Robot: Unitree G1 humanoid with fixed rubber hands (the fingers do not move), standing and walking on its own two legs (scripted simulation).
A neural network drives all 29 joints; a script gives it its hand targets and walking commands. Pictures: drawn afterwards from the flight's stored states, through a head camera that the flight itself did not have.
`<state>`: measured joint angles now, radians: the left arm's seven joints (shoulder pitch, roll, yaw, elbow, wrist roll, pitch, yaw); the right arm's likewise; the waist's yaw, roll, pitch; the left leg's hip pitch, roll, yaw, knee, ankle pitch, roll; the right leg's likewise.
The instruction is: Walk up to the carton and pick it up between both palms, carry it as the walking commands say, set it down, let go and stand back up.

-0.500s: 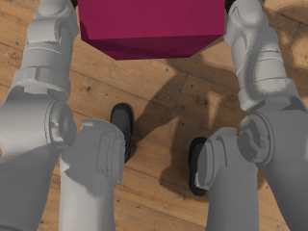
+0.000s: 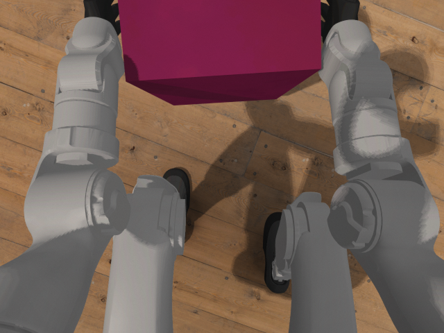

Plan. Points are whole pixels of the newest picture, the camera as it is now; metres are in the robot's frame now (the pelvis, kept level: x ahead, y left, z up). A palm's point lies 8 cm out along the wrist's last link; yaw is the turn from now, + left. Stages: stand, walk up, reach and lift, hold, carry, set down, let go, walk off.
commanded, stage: reach and lift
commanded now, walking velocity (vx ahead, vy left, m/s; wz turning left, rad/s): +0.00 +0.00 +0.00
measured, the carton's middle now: (221, 47) +0.54 +0.09 -0.19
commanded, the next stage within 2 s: none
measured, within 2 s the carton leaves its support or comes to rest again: neither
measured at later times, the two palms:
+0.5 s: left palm (87, 9) +0.51 +0.24 -0.06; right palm (365, 12) +0.55 -0.07 -0.05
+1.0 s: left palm out of the picture +0.49 +0.24 +0.01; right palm out of the picture +0.53 -0.08 +0.03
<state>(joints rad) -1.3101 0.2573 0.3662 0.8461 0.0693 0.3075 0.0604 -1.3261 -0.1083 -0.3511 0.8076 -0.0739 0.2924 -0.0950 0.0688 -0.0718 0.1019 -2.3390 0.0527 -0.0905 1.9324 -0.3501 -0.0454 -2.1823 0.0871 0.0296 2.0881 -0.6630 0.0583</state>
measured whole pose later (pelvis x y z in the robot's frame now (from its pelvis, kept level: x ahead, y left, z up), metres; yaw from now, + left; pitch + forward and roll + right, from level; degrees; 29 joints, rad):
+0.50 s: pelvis +0.00 +0.00 +0.04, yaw +0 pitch +46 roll -3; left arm -1.23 0.17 0.45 0.73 0.16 0.38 0.04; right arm -1.24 -0.06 -0.43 0.71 -0.14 0.35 -0.04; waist 0.06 -0.06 -0.03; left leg -2.28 0.04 -0.08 1.81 -0.33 -0.04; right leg -2.13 0.08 0.03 1.95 -0.63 0.06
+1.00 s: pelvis +0.01 +0.01 +0.09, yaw +0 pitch +46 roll -3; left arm -1.10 0.08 0.51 0.64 0.22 0.42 0.02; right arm -1.13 -0.01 -0.48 0.67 -0.20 0.38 0.01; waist 0.06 -0.05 -0.14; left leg -2.12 0.03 -0.08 1.64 -0.33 -0.04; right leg -1.98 0.08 0.04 1.77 -0.59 0.06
